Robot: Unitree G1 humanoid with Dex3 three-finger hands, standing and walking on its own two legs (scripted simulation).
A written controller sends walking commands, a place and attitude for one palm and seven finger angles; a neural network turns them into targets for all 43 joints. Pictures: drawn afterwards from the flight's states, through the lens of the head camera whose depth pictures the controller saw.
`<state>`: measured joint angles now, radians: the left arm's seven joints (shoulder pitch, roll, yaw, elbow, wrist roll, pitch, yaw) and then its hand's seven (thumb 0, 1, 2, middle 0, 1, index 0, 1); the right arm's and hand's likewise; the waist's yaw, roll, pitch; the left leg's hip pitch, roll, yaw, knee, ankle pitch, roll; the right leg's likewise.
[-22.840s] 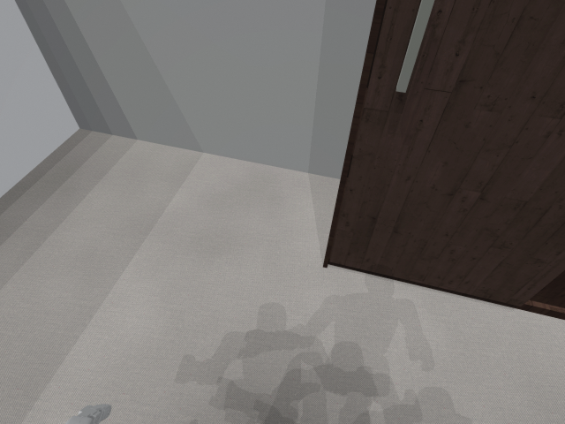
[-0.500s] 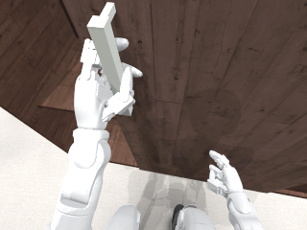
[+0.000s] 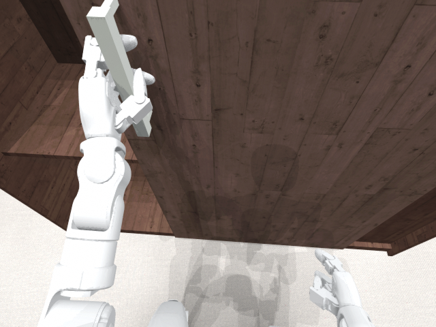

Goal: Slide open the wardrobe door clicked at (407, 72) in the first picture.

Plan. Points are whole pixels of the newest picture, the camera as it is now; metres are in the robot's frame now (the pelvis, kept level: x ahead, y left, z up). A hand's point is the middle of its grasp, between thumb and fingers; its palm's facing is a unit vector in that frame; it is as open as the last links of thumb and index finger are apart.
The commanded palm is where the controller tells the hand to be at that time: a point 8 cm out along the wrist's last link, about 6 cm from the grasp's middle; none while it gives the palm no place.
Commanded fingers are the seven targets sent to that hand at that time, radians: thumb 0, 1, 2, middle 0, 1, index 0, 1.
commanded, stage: step sideways, sliding the door along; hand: left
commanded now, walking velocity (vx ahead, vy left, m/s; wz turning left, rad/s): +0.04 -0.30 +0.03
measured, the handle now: (130, 77) +0.42 +0.20 +0.20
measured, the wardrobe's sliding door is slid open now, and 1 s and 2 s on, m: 0.50 0.54 0.54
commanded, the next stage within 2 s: stop walking and hold the door there in 0.52 s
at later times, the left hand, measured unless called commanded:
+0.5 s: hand (179, 98) +0.39 +0.11 +0.20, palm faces +0.39 -0.92 -0.04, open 6.6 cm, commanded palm +0.35 +0.09 +0.20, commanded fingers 0.00 0.90 0.90 -0.45 -1.40 -0.45 -1.40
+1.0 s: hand (175, 96) +0.39 +0.12 +0.20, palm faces +0.56 -0.81 -0.18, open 6.6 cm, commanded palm +0.35 +0.14 +0.18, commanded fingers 0.00 0.90 0.90 -0.45 -1.40 -0.45 -1.40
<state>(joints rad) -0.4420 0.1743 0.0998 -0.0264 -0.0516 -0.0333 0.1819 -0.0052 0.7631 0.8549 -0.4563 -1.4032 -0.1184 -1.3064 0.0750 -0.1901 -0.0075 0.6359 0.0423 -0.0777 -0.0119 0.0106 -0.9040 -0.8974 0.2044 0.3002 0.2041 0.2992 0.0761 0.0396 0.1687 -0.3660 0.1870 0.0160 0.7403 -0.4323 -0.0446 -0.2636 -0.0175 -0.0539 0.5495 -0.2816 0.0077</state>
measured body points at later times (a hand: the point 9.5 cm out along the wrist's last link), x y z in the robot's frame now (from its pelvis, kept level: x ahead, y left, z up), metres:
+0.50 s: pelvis -0.01 -0.12 +0.00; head +0.06 -0.11 +0.44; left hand +0.36 +0.16 +0.20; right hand +0.19 -0.33 -0.11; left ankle -0.02 +0.04 -0.73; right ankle +0.01 -0.24 -0.69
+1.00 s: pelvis +0.00 -0.20 +0.00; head +0.03 -0.19 +0.44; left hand +0.36 +0.16 +0.21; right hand +0.17 -0.49 -0.08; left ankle +0.05 -0.12 -0.73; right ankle +0.05 -0.33 -0.72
